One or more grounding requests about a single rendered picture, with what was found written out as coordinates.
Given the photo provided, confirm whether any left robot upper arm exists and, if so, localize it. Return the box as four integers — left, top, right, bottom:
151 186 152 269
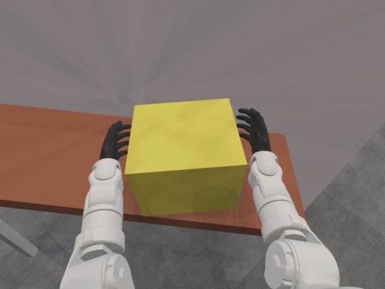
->
60 253 135 289

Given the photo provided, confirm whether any right robot hand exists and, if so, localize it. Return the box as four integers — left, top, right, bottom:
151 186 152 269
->
236 108 271 154

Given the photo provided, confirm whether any carton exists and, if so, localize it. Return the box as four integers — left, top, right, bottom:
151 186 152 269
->
125 98 247 216

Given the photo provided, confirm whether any robot left forearm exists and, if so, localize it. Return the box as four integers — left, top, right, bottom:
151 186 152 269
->
60 158 125 288

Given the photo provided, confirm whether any left robot hand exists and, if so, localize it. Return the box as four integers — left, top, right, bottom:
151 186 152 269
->
99 120 132 161

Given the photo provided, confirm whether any table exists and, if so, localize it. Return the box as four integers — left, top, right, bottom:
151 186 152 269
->
0 104 307 258

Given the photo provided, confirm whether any robot right forearm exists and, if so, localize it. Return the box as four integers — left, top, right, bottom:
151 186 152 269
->
248 151 340 280

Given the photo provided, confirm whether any right robot upper arm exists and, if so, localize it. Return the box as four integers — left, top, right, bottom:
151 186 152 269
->
264 238 363 289

